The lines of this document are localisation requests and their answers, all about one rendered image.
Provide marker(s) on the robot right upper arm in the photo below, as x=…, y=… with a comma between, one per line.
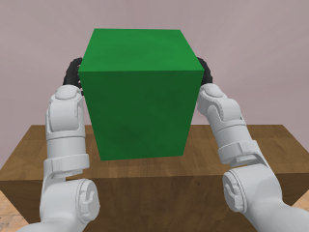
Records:
x=253, y=191

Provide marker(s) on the robot right hand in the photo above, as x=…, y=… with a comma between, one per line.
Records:
x=207, y=78

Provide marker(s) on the right robot forearm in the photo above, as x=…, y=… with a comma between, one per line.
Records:
x=235, y=145

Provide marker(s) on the robot left hand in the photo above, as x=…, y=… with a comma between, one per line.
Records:
x=72, y=76

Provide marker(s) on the pedestal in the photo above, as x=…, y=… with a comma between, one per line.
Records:
x=164, y=194

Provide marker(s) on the carton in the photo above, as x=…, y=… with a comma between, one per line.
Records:
x=140, y=87

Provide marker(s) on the left robot forearm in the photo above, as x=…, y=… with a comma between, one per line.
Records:
x=65, y=136

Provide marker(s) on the robot left upper arm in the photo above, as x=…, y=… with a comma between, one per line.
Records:
x=67, y=207

